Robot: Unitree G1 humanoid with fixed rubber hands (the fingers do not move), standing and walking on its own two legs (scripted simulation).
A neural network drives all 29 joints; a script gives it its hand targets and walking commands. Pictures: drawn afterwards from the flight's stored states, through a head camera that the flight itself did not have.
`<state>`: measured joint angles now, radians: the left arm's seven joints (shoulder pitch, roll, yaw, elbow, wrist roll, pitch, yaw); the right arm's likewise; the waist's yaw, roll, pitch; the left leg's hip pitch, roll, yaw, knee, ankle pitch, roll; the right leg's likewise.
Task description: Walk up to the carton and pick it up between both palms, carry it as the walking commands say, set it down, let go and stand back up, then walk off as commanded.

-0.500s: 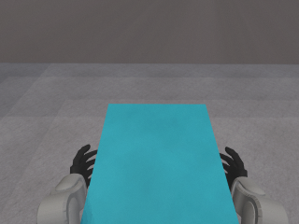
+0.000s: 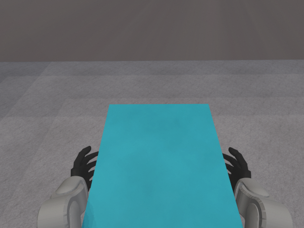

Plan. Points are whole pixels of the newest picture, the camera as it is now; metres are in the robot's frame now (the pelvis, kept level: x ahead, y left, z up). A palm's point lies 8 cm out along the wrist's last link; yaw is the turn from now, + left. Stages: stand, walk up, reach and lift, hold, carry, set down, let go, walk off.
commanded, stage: carry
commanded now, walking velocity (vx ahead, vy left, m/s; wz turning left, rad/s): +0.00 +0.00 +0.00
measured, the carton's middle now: (158, 178) +0.27 +0.00 +0.02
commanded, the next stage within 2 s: hold in 1.14 s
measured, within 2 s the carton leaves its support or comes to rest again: neither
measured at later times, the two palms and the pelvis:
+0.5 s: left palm (85, 172) +0.24 +0.17 +0.09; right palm (238, 172) +0.25 -0.18 +0.09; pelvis +0.02 -0.01 +0.00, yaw +1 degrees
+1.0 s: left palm (90, 170) +0.25 +0.16 +0.09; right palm (241, 169) +0.25 -0.19 +0.09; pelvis +0.03 -0.02 +0.00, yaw +1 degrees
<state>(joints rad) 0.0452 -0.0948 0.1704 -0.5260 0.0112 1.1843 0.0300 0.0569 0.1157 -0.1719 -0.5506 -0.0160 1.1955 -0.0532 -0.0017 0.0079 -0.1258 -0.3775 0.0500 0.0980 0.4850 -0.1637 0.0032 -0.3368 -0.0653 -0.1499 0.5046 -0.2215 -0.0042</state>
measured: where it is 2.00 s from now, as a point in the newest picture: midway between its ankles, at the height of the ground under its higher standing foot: outside the picture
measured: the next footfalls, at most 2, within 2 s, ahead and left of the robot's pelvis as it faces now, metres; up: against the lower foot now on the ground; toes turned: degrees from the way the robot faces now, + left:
none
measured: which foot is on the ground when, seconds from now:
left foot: down 0.00-1.00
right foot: down 0.00-1.00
